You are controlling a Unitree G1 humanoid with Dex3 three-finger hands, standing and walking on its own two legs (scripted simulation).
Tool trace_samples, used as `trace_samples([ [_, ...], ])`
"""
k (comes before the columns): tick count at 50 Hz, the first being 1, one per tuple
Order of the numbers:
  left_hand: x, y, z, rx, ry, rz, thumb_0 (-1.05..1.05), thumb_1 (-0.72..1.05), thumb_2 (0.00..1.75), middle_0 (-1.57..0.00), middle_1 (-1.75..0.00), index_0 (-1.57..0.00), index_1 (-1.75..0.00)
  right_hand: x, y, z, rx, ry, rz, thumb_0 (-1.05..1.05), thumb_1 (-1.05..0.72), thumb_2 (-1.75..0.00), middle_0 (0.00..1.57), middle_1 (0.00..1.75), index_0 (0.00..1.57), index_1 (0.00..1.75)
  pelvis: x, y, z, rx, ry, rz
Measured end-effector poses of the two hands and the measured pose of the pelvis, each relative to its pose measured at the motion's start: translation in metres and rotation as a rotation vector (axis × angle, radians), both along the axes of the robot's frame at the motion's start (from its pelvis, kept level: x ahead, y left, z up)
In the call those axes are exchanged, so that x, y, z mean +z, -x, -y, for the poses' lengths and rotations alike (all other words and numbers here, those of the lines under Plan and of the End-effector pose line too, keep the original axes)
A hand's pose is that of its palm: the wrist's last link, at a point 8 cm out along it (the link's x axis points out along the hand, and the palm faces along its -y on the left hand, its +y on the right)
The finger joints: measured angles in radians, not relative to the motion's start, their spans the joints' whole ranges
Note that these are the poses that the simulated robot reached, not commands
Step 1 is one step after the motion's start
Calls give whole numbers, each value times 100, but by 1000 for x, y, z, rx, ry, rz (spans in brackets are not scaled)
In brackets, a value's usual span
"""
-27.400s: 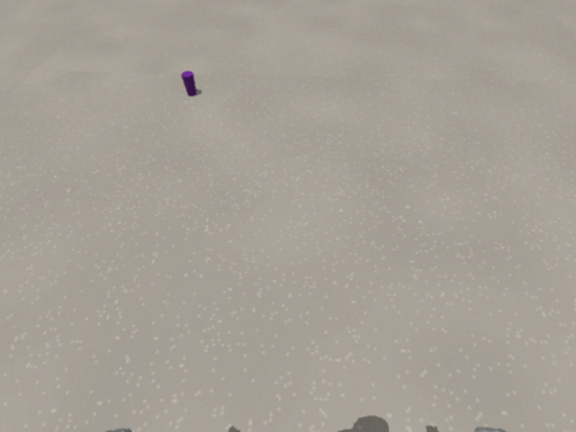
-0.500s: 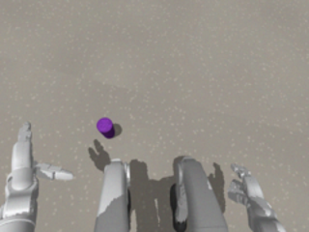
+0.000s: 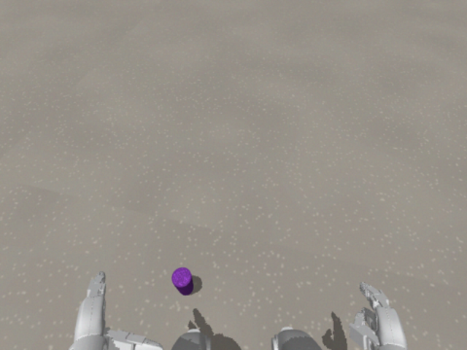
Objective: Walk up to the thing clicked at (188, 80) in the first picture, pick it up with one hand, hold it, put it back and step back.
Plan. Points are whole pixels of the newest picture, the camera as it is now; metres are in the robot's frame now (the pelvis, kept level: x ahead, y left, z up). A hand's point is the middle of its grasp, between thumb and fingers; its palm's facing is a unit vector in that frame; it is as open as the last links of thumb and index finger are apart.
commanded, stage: home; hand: left
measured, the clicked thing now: (184, 282) +0.42 +0.19 -0.63
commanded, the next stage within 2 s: stand in 1.72 s
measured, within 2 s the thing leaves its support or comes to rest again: neither
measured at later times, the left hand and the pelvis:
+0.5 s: hand (130, 327) +0.17 +0.18 -0.03, palm faces +0.13 -0.95 -0.29, open 17.6 cm; pelvis +0.01 -0.01 +0.02, yaw +1 degrees
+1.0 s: hand (137, 326) +0.17 +0.17 -0.04, palm faces +0.12 -0.95 -0.29, open 17.5 cm; pelvis +0.01 -0.01 +0.02, yaw +1 degrees
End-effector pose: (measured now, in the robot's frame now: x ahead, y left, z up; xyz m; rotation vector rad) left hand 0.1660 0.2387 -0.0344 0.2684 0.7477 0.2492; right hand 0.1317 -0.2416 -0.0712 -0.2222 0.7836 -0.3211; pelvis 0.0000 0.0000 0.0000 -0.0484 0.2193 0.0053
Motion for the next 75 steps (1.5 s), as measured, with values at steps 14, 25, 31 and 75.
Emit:
trace_samples([
  [14,25,22,6,3,30,12,-1,-56,4,-5,-5,-6,-5,28,-32,-17,87,-9,127,1,-89,-90,21,30,21,30,16,-4,-1,12,-5,70],
  [25,29,16,12,-4,34,21,-1,-57,3,-5,-4,-6,-5,28,-31,-6,94,6,112,1,-90,-90,21,30,21,30,19,-7,5,15,-9,82],
  [31,29,13,17,-10,39,21,-1,-56,4,-5,-5,-6,-5,26,-25,0,82,2,94,1,-90,-90,21,30,21,30,20,-8,8,13,-12,83],
  [75,27,23,23,-4,46,9,-1,-57,4,-5,-4,-6,-5,25,-19,5,81,-1,104,1,-90,-90,21,30,21,30,21,-1,14,11,-19,95],
])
